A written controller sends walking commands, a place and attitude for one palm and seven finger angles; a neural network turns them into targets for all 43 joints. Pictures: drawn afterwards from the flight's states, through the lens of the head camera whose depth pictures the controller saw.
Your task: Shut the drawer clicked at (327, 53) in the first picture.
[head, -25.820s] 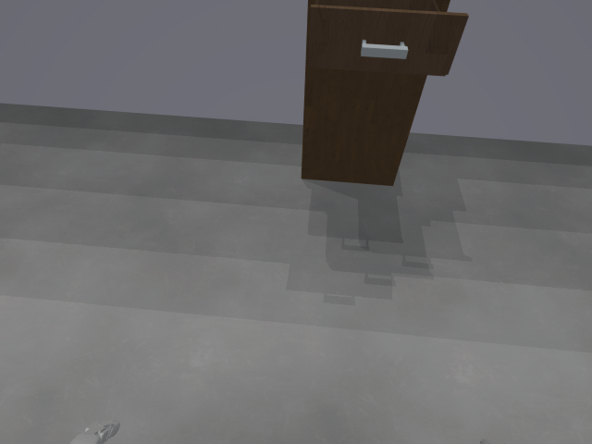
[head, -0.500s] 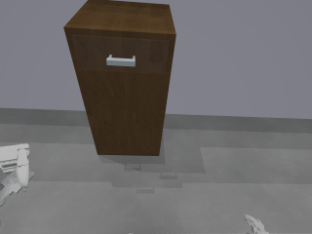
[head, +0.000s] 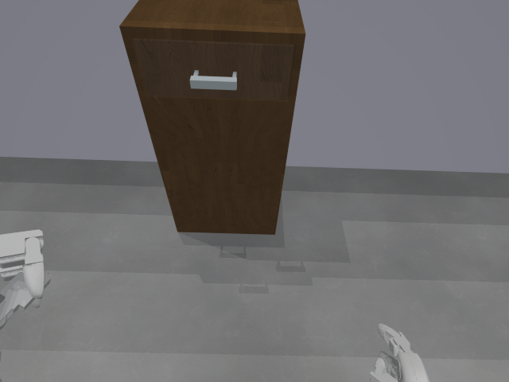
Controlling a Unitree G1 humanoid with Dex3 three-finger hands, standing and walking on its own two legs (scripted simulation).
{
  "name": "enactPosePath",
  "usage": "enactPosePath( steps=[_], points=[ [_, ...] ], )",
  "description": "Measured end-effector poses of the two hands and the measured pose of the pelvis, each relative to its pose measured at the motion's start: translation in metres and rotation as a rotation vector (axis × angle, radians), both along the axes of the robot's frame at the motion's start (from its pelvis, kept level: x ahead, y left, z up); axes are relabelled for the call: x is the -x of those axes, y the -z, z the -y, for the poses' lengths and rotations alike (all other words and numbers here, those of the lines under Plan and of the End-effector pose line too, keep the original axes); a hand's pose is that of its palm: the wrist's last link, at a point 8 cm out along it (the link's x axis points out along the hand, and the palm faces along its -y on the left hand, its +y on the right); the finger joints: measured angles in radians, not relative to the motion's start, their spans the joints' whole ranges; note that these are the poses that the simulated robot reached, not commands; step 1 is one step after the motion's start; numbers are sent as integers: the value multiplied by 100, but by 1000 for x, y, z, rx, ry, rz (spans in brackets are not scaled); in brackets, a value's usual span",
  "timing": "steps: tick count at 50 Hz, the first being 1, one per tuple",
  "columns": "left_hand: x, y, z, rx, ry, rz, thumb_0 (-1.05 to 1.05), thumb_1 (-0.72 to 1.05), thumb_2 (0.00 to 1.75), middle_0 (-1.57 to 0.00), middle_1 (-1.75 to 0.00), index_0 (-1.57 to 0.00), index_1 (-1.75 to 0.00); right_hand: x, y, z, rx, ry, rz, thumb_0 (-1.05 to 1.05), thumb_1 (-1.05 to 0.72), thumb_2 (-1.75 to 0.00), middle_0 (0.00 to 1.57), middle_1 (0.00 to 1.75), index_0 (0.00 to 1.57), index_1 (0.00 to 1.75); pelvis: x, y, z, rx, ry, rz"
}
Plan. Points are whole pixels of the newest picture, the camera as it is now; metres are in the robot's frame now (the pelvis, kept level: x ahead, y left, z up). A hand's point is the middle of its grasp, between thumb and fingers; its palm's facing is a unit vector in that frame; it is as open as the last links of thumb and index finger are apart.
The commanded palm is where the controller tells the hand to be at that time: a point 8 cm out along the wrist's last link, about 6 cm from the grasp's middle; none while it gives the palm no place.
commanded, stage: stop stepping back and stand still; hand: left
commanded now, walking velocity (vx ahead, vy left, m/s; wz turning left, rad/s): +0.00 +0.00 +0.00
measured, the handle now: (214, 78) +0.83 +0.16 +0.04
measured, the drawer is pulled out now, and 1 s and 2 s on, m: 0.00 0.00 0.00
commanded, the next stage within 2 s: let the arm hang, fingers relaxed in 0.06 s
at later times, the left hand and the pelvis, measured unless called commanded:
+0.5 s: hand out of the picture +0.02 +0.20 -0.18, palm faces +0.05 -0.98 -0.21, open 3.3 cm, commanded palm none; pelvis -0.01 +0.01 +0.00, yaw +2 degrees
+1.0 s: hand out of the picture -0.03 +0.17 -0.17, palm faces +0.05 -0.98 -0.19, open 7.1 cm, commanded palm none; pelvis +0.00 +0.00 +0.00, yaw +1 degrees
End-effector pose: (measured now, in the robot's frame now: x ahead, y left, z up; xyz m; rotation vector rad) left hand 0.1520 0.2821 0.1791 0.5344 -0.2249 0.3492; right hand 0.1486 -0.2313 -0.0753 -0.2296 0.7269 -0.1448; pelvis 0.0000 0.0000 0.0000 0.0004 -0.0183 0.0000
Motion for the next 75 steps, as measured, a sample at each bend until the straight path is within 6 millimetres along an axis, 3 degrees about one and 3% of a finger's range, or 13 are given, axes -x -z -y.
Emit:
enactPosePath(
  steps=[7,9,11,15,19,21,23,31,37,42,54,62,75],
  points=[
    [-2,-4,8,-16,54,-15,1,89,90,-140,-160,-141,-160,-7,-3,-8,-22,-15,7,1,-90,-90,21,30,21,30,-2,-3,0,17,1,-13],
    [-5,5,5,-21,62,-46,1,89,90,-140,-160,-141,-160,-10,0,-7,-29,-30,5,1,-90,-90,21,30,21,30,-3,-2,-1,20,-5,-21],
    [-17,51,-4,27,49,-217,0,89,90,-140,-160,-140,-160,-12,14,-3,-39,-59,-34,1,-90,-90,21,30,21,30,-1,2,-6,21,-17,-30],
    [-9,184,-14,252,-78,-704,0,90,90,-134,-154,-135,-154,0,36,6,-30,-43,-145,1,-90,-90,21,30,21,30,4,10,-11,16,-30,-20],
    [46,282,16,433,-121,-1118,1,91,90,-123,-144,-123,-144,33,41,12,1,-4,-260,1,-90,-90,21,30,21,29,8,10,-11,13,-31,2],
    [81,310,36,505,-119,-1275,1,91,90,-116,-137,-117,-137,55,42,13,16,16,-336,1,-91,-90,20,30,21,29,10,8,-10,17,-31,6],
    [115,325,39,532,-179,-1379,1,91,90,-109,-133,-110,-130,78,43,12,25,33,-421,1,-91,-90,20,30,20,29,11,5,-9,22,-35,5],
    [218,321,23,583,-360,-1629,1,91,90,-79,-99,-80,-99,154,55,-3,-11,78,-697,1,-91,-90,20,30,20,29,11,-2,-10,28,-46,-8],
    [246,310,27,579,-413,-1712,1,91,90,-56,-72,-56,-72,176,64,-18,-70,100,-754,1,-91,-90,20,30,20,29,8,-4,-12,19,-39,-2],
    [235,311,39,584,-394,-1693,1,91,90,-38,-51,-38,-51,175,70,-27,-109,105,-745,1,-91,-90,20,30,20,29,7,-4,-10,13,-32,4],
    [165,323,76,608,-259,-1552,1,92,90,-21,-32,-22,-32,163,72,-27,-134,123,-699,1,-92,-90,20,30,20,29,0,-4,-1,7,-23,8],
    [157,322,76,605,-269,-1543,1,93,90,-20,-30,-20,-31,165,71,-22,-133,137,-713,0,-91,-90,20,30,20,29,-6,-4,5,9,-22,11],
    [166,320,84,615,-301,-1590,0,91,90,-20,-30,-20,-30,162,71,-16,-132,136,-742,0,-91,-90,20,30,20,29,-14,-5,11,7,-22,6]
  ],
)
